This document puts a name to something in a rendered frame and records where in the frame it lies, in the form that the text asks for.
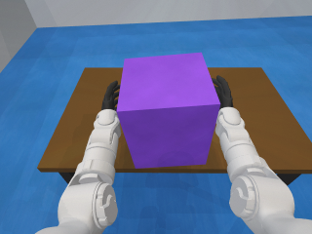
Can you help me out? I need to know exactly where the table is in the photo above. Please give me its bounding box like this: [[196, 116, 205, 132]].
[[37, 67, 312, 186]]

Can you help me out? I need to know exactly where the carton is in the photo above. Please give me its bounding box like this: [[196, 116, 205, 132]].
[[116, 52, 220, 169]]

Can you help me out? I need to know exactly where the robot right hand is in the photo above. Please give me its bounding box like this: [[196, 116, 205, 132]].
[[211, 75, 234, 110]]

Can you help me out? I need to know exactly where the right robot forearm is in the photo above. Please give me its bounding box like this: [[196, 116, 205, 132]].
[[215, 107, 295, 212]]

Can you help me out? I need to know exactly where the left robot forearm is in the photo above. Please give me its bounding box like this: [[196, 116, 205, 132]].
[[58, 109, 121, 221]]

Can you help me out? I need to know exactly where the robot left upper arm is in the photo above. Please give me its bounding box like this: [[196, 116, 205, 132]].
[[35, 181, 118, 234]]

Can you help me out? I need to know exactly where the robot right upper arm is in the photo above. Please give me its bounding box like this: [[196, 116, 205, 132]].
[[229, 175, 312, 234]]

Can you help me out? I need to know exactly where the robot left hand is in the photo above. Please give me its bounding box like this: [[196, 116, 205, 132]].
[[101, 80, 121, 111]]

